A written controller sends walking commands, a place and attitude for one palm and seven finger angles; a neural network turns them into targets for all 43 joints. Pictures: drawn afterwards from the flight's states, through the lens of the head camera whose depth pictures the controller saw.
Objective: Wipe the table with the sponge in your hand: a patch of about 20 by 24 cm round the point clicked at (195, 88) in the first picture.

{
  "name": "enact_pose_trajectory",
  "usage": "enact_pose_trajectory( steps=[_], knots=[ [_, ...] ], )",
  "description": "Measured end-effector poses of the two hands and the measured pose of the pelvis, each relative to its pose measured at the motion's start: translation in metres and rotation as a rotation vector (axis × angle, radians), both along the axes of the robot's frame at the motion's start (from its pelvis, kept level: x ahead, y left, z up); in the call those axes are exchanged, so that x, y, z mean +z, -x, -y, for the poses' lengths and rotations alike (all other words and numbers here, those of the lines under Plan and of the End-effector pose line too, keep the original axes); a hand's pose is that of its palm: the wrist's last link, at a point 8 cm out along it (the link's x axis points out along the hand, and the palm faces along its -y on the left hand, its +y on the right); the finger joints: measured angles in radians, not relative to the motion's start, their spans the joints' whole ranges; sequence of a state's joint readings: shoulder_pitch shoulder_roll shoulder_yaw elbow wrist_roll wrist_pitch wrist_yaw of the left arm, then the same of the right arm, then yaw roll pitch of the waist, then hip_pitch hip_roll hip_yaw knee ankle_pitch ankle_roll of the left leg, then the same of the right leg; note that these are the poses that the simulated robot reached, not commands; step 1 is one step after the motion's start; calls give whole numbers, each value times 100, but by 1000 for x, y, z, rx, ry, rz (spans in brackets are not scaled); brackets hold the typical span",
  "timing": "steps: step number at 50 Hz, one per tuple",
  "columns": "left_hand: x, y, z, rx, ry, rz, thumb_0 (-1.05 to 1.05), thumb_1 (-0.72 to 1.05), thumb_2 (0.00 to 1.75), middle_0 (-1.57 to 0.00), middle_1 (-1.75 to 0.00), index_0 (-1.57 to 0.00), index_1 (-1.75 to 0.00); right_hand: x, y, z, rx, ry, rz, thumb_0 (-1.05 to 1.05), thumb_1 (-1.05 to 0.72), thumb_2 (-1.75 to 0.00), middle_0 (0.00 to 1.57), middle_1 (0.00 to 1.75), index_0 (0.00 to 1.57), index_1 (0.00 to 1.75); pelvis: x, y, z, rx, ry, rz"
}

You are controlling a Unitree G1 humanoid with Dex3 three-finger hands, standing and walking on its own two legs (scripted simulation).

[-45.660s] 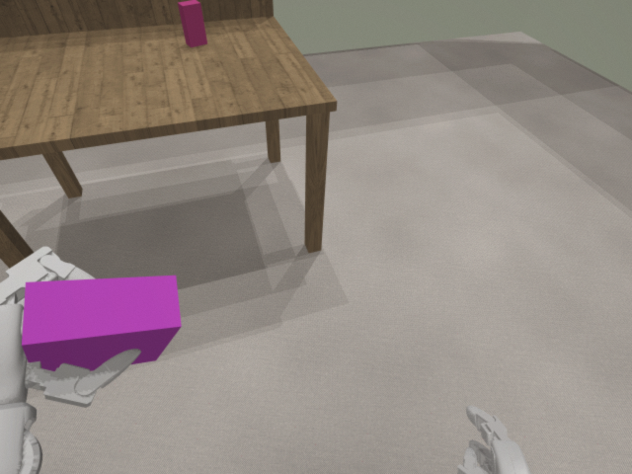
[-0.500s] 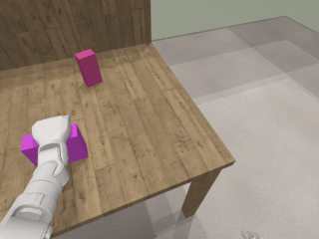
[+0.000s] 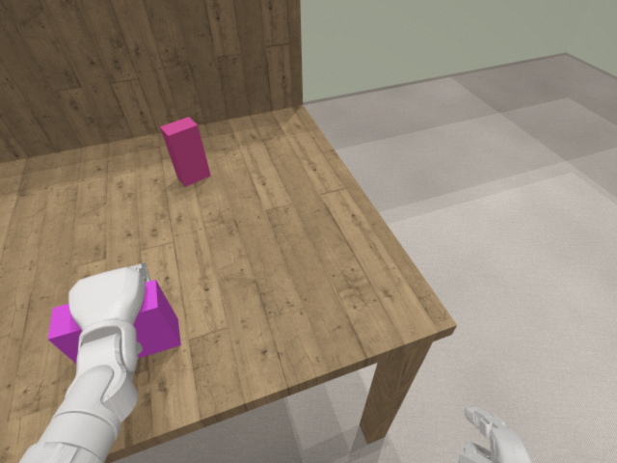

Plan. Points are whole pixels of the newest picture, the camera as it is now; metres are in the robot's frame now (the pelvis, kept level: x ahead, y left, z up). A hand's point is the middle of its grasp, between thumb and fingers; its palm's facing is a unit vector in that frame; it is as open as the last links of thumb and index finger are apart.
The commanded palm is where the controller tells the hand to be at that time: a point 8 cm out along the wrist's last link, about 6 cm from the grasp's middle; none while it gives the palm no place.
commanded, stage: wipe back along the first lane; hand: left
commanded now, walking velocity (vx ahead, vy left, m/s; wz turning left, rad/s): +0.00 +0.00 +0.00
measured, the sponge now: (126, 333) +0.29 +0.30 -0.03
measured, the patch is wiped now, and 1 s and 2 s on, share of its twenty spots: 1.00 1.00 1.00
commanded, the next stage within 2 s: lift the sponge slowly off the table in 0.44 s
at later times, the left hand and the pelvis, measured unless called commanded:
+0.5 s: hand (127, 348) +0.26 +0.27 +0.01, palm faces -0.05 -0.03 -1.00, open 9.2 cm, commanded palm +0.22 +0.25 +0.03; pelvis -0.01 -0.01 +0.00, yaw +0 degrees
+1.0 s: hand (125, 359) +0.24 +0.27 +0.01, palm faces -0.06 -0.08 -1.00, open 9.2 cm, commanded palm +0.21 +0.25 +0.06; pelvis -0.01 -0.01 +0.01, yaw +0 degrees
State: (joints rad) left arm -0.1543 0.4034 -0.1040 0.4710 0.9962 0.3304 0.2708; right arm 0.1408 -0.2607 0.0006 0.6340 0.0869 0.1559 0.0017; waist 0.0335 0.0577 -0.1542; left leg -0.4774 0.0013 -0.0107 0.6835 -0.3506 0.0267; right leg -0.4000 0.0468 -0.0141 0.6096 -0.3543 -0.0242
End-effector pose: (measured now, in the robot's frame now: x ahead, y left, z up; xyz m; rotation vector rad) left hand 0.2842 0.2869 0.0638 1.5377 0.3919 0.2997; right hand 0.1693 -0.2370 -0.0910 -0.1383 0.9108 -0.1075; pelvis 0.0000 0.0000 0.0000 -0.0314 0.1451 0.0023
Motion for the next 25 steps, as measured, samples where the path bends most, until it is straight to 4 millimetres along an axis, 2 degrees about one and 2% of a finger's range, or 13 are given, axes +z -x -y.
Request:
enact_pose_trajectory(
  steps=[8, 25],
  knots=[
    [0, 18, 8, -2, 5, 8, 3, -42, 111, -74, -148, -76, -150, 2, -7, -3, 14, -14, 29, 1, -90, -90, 20, 30, 20, 30, 1, 2, 2, -2, -5, 15],
    [-1, 45, 22, -6, 14, 11, 3, -41, 111, -73, -148, -76, -149, 3, -9, -6, 31, -33, 58, 1, -90, -90, 20, 30, 20, 30, 1, 8, 6, -5, -12, 41]
  ],
)
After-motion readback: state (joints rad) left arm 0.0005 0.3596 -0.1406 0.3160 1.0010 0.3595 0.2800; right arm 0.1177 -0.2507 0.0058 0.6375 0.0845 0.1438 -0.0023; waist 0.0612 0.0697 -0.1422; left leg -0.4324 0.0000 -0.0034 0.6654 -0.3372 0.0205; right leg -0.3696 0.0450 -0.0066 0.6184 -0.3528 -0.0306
